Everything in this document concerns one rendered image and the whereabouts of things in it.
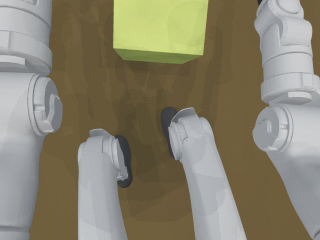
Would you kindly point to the left robot upper arm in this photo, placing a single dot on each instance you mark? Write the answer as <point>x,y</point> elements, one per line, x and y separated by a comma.
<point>30,108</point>

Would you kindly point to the carton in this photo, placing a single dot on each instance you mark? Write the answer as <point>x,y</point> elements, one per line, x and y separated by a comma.
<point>160,31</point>

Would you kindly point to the left robot shin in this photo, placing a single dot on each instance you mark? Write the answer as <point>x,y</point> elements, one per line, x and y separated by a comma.
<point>100,132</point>

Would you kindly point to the right robot foot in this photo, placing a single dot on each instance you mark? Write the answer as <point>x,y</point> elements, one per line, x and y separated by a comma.
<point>166,117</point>

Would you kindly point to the robot left forearm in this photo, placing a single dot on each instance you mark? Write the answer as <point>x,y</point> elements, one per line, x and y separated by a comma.
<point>25,28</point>

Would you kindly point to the right robot upper arm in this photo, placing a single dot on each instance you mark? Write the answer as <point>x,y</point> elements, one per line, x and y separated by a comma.
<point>290,135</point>

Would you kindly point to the robot right forearm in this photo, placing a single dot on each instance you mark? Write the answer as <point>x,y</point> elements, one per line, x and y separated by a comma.
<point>287,57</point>

